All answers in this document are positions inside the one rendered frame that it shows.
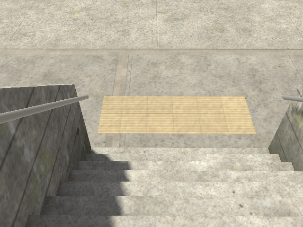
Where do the stairs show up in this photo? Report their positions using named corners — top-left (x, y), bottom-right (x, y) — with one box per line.
top-left (25, 148), bottom-right (303, 227)

